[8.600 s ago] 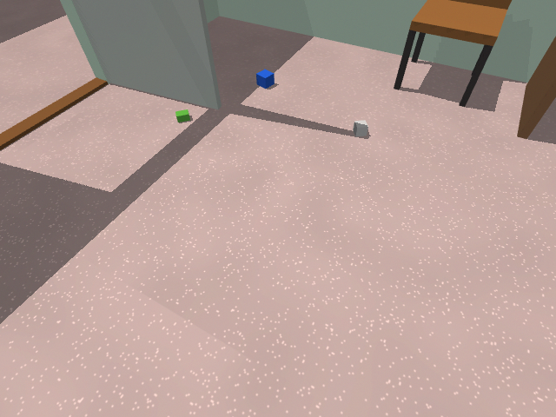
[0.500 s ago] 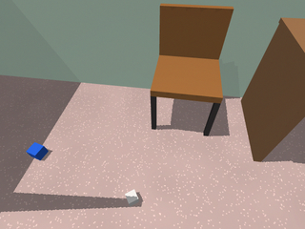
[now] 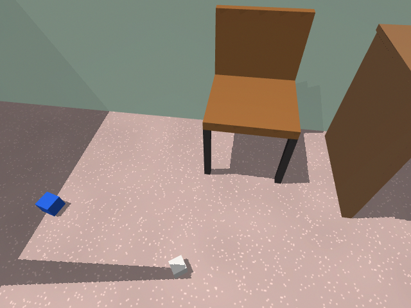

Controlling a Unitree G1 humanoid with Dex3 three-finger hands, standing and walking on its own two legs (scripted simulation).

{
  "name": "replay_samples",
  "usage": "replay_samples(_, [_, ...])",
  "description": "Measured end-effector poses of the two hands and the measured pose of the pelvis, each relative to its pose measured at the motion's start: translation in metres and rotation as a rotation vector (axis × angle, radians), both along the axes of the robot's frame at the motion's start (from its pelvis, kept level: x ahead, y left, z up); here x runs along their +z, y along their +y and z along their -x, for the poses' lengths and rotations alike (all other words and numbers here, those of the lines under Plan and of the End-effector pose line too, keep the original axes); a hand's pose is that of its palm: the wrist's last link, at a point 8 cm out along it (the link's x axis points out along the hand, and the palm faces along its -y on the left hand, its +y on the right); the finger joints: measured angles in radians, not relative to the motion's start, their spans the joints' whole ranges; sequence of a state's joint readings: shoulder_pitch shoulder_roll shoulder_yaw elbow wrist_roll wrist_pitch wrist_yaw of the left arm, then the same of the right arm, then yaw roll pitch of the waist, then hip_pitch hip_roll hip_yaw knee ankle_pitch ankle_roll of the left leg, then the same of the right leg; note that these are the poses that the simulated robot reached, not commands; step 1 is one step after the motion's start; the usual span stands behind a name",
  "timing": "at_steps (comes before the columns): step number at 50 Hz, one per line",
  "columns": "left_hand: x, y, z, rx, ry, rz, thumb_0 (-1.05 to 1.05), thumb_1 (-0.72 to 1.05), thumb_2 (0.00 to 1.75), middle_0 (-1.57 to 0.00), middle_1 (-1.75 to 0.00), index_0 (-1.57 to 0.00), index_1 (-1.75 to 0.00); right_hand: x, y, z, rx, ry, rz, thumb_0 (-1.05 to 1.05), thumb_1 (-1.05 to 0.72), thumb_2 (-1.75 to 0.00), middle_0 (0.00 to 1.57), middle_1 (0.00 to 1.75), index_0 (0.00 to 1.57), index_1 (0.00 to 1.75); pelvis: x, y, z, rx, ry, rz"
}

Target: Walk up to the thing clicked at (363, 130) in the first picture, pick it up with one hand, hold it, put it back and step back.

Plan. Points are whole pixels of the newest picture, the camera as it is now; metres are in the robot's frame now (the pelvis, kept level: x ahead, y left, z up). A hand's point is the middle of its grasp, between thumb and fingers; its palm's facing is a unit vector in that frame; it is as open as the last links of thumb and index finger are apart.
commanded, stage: stand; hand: left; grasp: from above
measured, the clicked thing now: (178, 266) +0.41 +0.16 -0.75
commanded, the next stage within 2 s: rise first in 0.84 s
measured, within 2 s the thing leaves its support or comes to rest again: neither
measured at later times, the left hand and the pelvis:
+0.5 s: hand out of the picture +0.07 +0.25 -0.16, palm faces -0.03 -0.94 -0.34, open 7.3 cm; pelvis +0.00 +0.00 +0.00, yaw +0 degrees
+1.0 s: hand out of the picture +0.07 +0.25 -0.16, palm faces +0.01 -0.94 -0.34, open 7.4 cm; pelvis +0.00 +0.00 +0.00, yaw +1 degrees
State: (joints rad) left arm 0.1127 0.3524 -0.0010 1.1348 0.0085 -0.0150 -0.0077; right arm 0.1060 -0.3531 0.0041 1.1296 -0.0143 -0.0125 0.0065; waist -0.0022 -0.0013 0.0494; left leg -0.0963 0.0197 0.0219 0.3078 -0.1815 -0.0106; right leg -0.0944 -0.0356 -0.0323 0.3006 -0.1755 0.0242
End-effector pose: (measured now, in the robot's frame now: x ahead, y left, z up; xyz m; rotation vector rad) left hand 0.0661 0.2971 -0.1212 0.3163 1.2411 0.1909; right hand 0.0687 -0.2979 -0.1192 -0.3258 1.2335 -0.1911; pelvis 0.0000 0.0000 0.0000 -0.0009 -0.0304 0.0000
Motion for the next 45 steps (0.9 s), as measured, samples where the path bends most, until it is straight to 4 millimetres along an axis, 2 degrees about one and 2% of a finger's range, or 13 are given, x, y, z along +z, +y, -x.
replay_samples(45, [-0.0016,0.0024,0.0089,0.01,0.022,0.001,0.01,0.91,0.9,-0.2,-0.3,-0.2,-0.3,-0.0011,0.0021,0.0046,0.002,0.018,0.0,0.0,-0.9,-0.9,0.2,0.3,0.21,0.3,-0.0001,0.0016,0.0001,0.006,0.002,0.0])
